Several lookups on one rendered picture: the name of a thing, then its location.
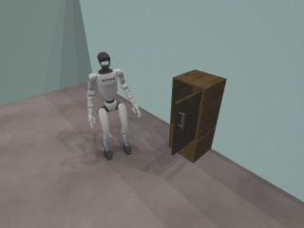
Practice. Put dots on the cupboard door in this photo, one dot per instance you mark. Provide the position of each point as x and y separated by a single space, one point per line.
190 106

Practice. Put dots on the right robot hand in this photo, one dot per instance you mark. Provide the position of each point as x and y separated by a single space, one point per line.
91 118

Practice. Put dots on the left robot shin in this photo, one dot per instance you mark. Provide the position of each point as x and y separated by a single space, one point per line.
126 139

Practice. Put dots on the handle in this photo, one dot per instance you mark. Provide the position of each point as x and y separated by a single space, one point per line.
182 120

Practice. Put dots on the right robot forearm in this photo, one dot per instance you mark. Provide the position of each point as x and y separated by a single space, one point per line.
90 103

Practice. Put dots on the robot right upper arm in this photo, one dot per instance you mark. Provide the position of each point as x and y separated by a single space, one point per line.
92 78

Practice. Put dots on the robot left upper arm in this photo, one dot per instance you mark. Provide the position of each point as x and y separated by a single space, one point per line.
121 78

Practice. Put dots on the robot torso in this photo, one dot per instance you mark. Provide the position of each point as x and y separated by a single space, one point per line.
108 87

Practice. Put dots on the left robot hand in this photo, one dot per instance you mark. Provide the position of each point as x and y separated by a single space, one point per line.
135 107

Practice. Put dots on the left robot forearm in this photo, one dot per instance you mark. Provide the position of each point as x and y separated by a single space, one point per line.
129 96

